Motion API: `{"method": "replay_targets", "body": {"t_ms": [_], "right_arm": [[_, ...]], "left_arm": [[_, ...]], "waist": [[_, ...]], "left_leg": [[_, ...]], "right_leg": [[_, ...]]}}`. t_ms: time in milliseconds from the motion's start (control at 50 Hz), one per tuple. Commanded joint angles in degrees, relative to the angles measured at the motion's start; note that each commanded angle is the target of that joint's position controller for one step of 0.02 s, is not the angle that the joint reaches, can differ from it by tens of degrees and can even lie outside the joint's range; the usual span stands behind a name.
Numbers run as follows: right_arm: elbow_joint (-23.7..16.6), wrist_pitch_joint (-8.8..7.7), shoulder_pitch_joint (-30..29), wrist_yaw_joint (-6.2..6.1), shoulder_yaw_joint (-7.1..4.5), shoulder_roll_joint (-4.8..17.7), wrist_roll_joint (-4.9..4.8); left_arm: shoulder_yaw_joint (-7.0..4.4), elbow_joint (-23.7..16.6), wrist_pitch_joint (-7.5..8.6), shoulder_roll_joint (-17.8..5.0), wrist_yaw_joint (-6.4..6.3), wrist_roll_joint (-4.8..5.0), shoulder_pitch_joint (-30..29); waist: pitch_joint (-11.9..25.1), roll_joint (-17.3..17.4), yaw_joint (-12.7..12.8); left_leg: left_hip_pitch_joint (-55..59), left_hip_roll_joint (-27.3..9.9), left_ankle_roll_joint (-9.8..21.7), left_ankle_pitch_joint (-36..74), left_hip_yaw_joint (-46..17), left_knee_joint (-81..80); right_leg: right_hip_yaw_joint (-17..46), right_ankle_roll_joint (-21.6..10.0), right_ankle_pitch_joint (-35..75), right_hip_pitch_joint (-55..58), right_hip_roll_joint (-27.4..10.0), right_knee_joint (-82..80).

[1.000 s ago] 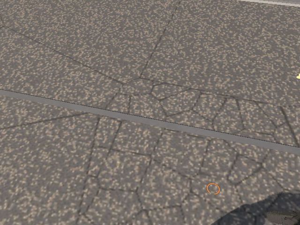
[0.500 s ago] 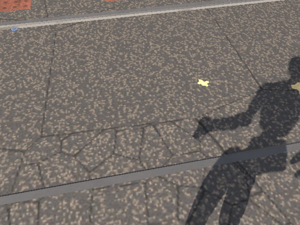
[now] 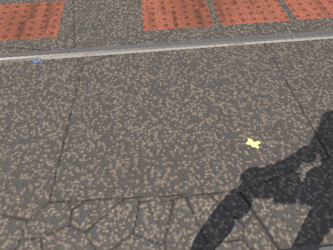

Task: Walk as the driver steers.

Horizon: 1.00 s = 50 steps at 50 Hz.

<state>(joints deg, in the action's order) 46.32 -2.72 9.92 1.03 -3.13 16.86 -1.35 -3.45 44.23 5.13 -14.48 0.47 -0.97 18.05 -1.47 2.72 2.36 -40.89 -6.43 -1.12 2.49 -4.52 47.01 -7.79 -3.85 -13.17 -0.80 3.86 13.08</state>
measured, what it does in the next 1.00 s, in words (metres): walks ahead, turning left: left foot, then right foot 0.03 m lower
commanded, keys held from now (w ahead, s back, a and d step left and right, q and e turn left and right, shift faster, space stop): w+q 1.00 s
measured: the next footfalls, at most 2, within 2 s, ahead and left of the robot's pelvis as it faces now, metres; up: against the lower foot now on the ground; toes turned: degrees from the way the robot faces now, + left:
left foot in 0.20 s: +0.29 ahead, +0.14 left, +0.00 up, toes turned +9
right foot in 0.70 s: +0.61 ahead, +0.01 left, -0.03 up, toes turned +30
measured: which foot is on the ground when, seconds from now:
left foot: up 0.00-0.18, down 0.20-0.70, up 0.72-1.00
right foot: down 0.00-0.22, up 0.24-0.68, down 0.70-1.00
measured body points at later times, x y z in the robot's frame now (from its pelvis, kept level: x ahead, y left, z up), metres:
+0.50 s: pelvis +0.29 +0.07 +0.00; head +0.32 +0.09 +0.45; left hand +0.41 +0.37 -0.09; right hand +0.45 -0.19 -0.10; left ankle +0.25 +0.13 -0.74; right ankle +0.48 -0.09 -0.69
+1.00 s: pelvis +0.58 +0.09 -0.03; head +0.60 +0.10 +0.42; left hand +0.44 +0.34 -0.15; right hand +0.87 -0.03 -0.13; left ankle +0.59 +0.30 -0.69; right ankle +0.58 -0.01 -0.77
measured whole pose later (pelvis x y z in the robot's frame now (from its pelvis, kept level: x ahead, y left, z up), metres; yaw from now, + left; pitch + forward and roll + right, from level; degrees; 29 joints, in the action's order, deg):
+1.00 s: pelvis +0.58 +0.09 -0.03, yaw +35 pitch +2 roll -1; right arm 36.7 -1.0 11.7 0.0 -4.5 17.1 -1.2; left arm -3.4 48.6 5.5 -14.4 -0.1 -0.5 19.9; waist -1.0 3.2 3.4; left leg -42.5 -4.0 -0.5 -5.5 -4.7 57.6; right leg -6.2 -2.5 -15.0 -4.1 2.1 17.5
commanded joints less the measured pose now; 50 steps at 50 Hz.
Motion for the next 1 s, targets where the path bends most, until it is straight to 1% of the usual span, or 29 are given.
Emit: {"method": "replay_targets", "body": {"t_ms": [20, 100, 140, 160, 180, 200, 220, 240, 260, 280, 300, 320, 360, 420, 460, 500, 580, 640, 660, 680, 700, 720, 740, 760, 780, 800, 840, 900, 1000], "right_arm": [[-5.06, -0.91, -6.21, 1.02, 0.15, 1.54, 0.17], [-8.37, -0.97, -10.10, 2.62, 0.18, 1.80, 0.18], [-9.25, -0.83, -8.34, 3.18, -0.48, 3.16, 0.16], [-9.05, -0.57, -5.41, 3.15, -1.20, 4.50, 0.17], [-7.94, -0.40, 0.86, 2.85, -2.46, 6.84, 0.06], [-6.01, -0.22, 10.11, 2.03, -4.28, 10.27, -0.02], [-5.47, 0.13, 15.26, 0.91, -6.00, 16.64, 0.08], [-6.97, -0.52, 14.12, 1.15, -5.28, 15.87, -0.42], [-7.21, -0.80, 13.62, 1.11, -4.02, 11.52, 0.12], [-7.38, -1.10, 10.80, 0.97, -3.56, 9.61, 0.09], [-7.87, -1.13, 7.11, 0.90, -3.11, 8.31, 0.03], [-8.70, -1.13, 4.47, 0.65, -2.53, 6.54, 0.45], [-9.90, -1.11, 2.45, 0.27, -2.39, 6.29, 0.88], [-9.33, -1.16, 3.22, -0.76, -3.14, 8.79, 0.52], [-8.98, -0.84, 4.22, -1.29, -3.55, 9.73, 0.39], [-8.35, -0.48, 6.24, -1.75, -3.50, 9.18, 0.02], [-7.08, 0.42, 9.59, -2.53, -3.49, 8.35, -0.39], [-7.45, 0.78, 9.31, -2.95, -3.79, 8.24, 0.13], [-7.52, 0.96, 9.20, -2.92, -3.76, 7.94, 0.24], [-7.51, 0.90, 10.15, -2.60, -3.04, 5.88, 0.40], [-7.85, 0.64, 11.73, -1.99, -1.48, 1.61, 0.63], [-8.07, -0.01, 21.58, -1.76, -0.42, -1.77, -0.10], [-9.19, -0.36, 20.65, -2.10, -0.79, 3.67, -1.47], [-9.28, -0.04, 12.77, -2.57, -1.82, 7.69, -1.44], [-10.46, 0.30, 7.05, -2.80, -2.27, 8.66, -0.60], [-11.34, 0.48, 4.79, -2.78, -2.43, 8.02, 0.21], [-11.87, 0.85, 5.76, -2.08, -2.45, 5.69, 0.03], [-12.30, 1.22, 5.94, -1.54, -2.20, 3.55, 0.08], [-14.22, 0.84, -1.58, -0.33, -1.16, 0.75, 0.17]], "left_arm": [[-2.35, -2.35, 0.80, -9.05, -0.73, 0.47, -1.12], [-3.01, -0.06, -0.98, -10.21, -1.11, 1.43, 1.45], [-3.43, -0.10, -1.95, -11.64, -1.69, 1.60, 0.24], [-3.66, -0.33, -2.43, -12.49, -2.09, 1.66, -0.43], [-3.65, -0.53, -2.93, -12.90, -2.43, 1.63, -1.14], [-3.29, -0.97, -2.93, -12.56, -2.84, 1.73, -1.92], [-1.46, -3.23, -1.93, -6.88, -2.42, 0.07, 3.31], [-0.02, -4.24, 0.29, -4.74, -1.29, 0.13, 3.49], [-1.33, -5.62, 2.10, -9.72, -0.22, 2.59, -3.38], [-1.08, -6.93, 2.98, -9.80, 0.00, 3.38, -6.70], [-1.09, -6.64, 3.20, -9.21, -0.41, 2.09, -7.30], [-1.63, -6.24, 2.78, -9.90, -0.75, 0.81, -6.71], [-1.76, -6.18, 1.39, -9.16, -0.81, 0.35, -4.69], [-0.83, -7.37, 0.22, -6.58, -1.13, -0.01, -8.04], [-0.30, -7.63, 0.49, -5.55, -0.80, -0.05, -11.07], [-0.47, -8.00, 1.17, -6.34, -0.12, 0.48, -14.26], [-0.57, -9.88, 2.02, -6.86, 1.27, 1.30, -20.16], [-1.39, -9.17, 2.42, -8.61, 1.62, 1.83, -17.42], [-1.79, -8.26, 2.65, -8.88, 1.43, 1.86, -14.31], [-2.55, -6.91, 2.89, -9.91, 1.14, 1.43, -9.36], [-3.14, -6.05, 3.19, -11.95, 0.83, 0.32, -2.15], [-3.92, -5.03, 2.87, -16.44, 0.66, -0.38, 3.69], [-4.29, -3.11, 2.03, -15.92, 1.12, 1.58, 6.44], [-3.11, -4.16, 1.65, -10.87, 0.82, 1.43, 3.75], [-2.23, -4.53, 1.24, -9.15, 0.55, 0.66, 0.24], [-1.58, -4.80, 1.05, -7.95, 0.42, -0.04, -2.28], [-1.04, -3.57, 1.38, -6.06, -0.04, 0.00, -4.18], [-1.45, -1.68, 2.04, -6.82, -0.19, 0.59, -3.29], [-1.79, 0.44, 1.14, -8.78, -1.11, 0.64, -2.95]], "waist": [[-3.38, -4.22, 1.43], [-4.20, -4.61, 2.28], [-1.59, -6.79, 0.15], [1.00, -8.15, -1.76], [4.70, -8.28, -5.45], [9.56, -6.13, -10.63], [16.55, 6.44, -8.58], [24.78, 9.43, -6.93], [20.50, 4.19, -9.95], [13.14, 1.32, -8.79], [7.82, -2.95, -5.96], [5.65, -2.53, -3.95], [4.37, -0.95, -1.58], [2.42, -0.61, -1.96], [3.08, 0.79, -3.45], [3.21, 1.51, -5.20], [1.79, 1.81, -7.10], [1.73, 3.93, -5.27], [2.39, 3.84, -3.59], [5.19, 2.25, -1.43], [12.18, -4.23, 1.30], [18.48, -18.65, -1.84], [18.43, -20.46, -0.17], [10.53, -12.31, 2.79], [4.64, -7.52, 2.86], [1.21, -6.74, 1.80], [0.08, -10.30, -0.85], [1.25, -8.67, -1.91], [-0.35, -7.09, 0.07]], "left_leg": [[2.46, 0.60, 0.88, 6.35, 2.43, -7.85], [-1.44, 2.00, 3.41, -1.41, 5.19, -12.60], [3.23, 4.82, 5.45, -7.43, 8.35, -12.70], [7.85, 7.00, 6.73, -10.80, 10.16, -11.87], [16.44, 9.29, 8.39, -11.99, 10.95, -12.32], [31.67, 9.80, 11.00, -8.45, 8.14, -15.97], [54.44, -4.35, 19.47, -9.59, -16.07, -15.83], [65.43, -12.84, 27.92, -18.07, -44.04, -26.11], [63.30, -11.26, 24.05, -19.27, -37.63, -29.02], [55.37, -9.09, 21.54, -16.11, -29.39, -29.35], [46.21, -6.64, 19.63, -9.41, -23.24, -29.74], [39.70, -4.94, 18.89, -3.50, -19.15, -30.71], [32.56, -2.97, 19.10, 1.02, -16.45, -32.95], [25.70, -0.47, 18.19, 4.50, -11.10, -34.03], [24.25, 1.75, 16.03, 3.41, -8.63, -32.40], [24.90, 2.34, 14.56, -1.56, -9.52, -30.50], [27.51, 1.59, 13.28, -14.21, -15.81, -24.70], [31.00, 0.01, 12.26, -14.04, -20.89, -18.26], [30.66, 0.58, 11.21, -13.95, -20.94, -15.11], [28.74, 3.39, 9.51, -14.69, -19.26, -8.26], [20.72, 7.18, 7.46, -24.55, -14.07, 7.90], [2.34, 14.71, 3.09, -43.40, -7.51, 27.26], [-8.38, 9.52, 2.05, -37.60, -5.79, 33.71], [-10.56, 7.24, 1.57, -31.39, -5.84, 36.17], [-9.44, 5.66, 1.50, -26.39, -4.05, 35.19], [-7.57, 4.33, 1.52, -23.10, -4.48, 32.91], [-3.26, 1.81, 1.83, -20.59, -4.35, 28.70], [-4.25, 1.11, 1.32, -15.41, -3.44, 24.58], [-0.14, 2.04, 0.53, -0.94, 1.34, 1.95]], "right_leg": [[1.77, -5.73, 18.92, -3.42, -15.98, -6.60], [0.04, -4.94, 27.14, 6.93, -19.11, -1.60], [-1.45, -3.65, 44.36, 9.14, -19.55, 4.56], [-2.08, -2.85, 54.12, 9.61, -19.38, 9.79], [-3.04, -1.69, 58.72, 7.73, -18.36, 18.92], [-4.13, 0.48, 52.36, -0.25, -15.95, 32.44], [-3.47, 4.19, 16.65, -23.25, -9.10, 54.37], [8.85, 5.50, -21.13, -38.23, 1.17, 67.75], [15.08, 3.80, -17.91, -44.34, -2.97, 68.43], [14.24, 2.71, -13.12, -45.11, -5.56, 64.25], [13.48, 2.88, -9.94, -42.74, -7.81, 58.47], [13.33, 3.46, -7.66, -38.75, -9.41, 54.29], [12.93, 5.07, -5.87, -34.14, -10.02, 49.64], [10.74, 7.72, 0.49, -32.15, -8.85, 38.30], [10.72, 8.17, 11.50, -29.20, -7.46, 31.05], [11.82, 7.91, 19.71, -28.15, -6.19, 24.27], [14.14, 7.09, 21.10, -26.46, -4.59, 14.16], [15.80, 5.31, 13.32, -24.50, -5.49, 12.73], [14.69, 4.21, 12.40, -20.44, -5.53, 11.28], [14.21, 2.77, 12.43, -12.14, -6.40, 10.91], [20.92, 0.30, 10.58, 2.78, -14.01, 14.59], [43.88, -8.82, 8.87, 20.63, -26.71, 12.71], [56.34, -11.25, -12.13, 22.03, -30.56, 7.56], [49.04, -8.85, -18.03, 15.37, -27.07, 4.83], [40.73, -6.64, -12.44, 7.03, -24.33, 3.77], [35.21, -6.30, -5.02, 0.38, -22.10, 2.76], [26.09, -5.22, 6.05, -5.37, -18.71, 1.07], [17.46, -5.34, 19.87, -4.99, -17.65, -0.15], [6.49, -3.71, 24.83, -4.73, -15.08, -2.59]]}}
